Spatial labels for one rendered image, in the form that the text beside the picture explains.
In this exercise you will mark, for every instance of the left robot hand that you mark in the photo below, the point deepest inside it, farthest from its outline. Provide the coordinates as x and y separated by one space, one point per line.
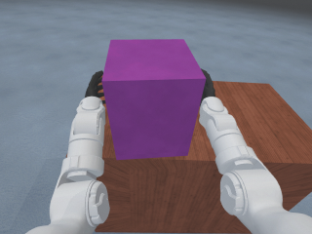
94 87

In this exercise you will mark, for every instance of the robot right forearm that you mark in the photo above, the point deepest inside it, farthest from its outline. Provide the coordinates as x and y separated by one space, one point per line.
230 149

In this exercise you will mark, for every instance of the carton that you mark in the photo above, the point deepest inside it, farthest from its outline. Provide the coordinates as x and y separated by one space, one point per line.
152 90

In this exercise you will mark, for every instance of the robot right upper arm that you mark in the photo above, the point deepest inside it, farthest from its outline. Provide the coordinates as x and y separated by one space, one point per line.
254 196

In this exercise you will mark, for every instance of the robot left upper arm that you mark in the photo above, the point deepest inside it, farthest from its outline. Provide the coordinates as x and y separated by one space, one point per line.
77 208

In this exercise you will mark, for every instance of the right robot hand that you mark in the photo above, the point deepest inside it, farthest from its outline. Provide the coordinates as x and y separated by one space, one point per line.
209 90

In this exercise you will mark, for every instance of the pedestal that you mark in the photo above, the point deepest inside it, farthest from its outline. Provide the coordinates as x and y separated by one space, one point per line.
181 194

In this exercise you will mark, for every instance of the robot left forearm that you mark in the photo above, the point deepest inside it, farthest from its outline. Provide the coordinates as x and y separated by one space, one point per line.
84 156

